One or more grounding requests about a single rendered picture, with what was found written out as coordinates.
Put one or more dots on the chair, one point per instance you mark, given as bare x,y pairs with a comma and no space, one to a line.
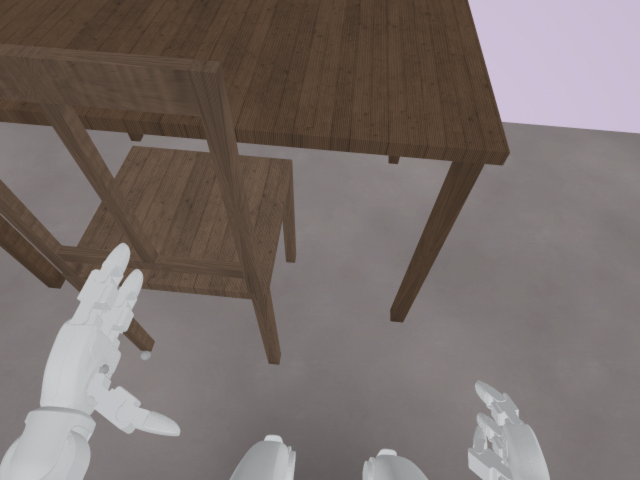
195,222

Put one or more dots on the left robot hand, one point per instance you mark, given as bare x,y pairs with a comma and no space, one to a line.
89,340

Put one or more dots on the table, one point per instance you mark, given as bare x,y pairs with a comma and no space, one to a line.
402,78

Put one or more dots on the robot left forearm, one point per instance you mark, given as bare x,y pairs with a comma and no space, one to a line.
53,446

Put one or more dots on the right robot hand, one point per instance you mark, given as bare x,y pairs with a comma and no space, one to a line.
515,445

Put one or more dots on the right robot shin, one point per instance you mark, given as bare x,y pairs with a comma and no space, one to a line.
387,452

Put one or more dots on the right robot thigh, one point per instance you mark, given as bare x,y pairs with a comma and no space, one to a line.
391,467

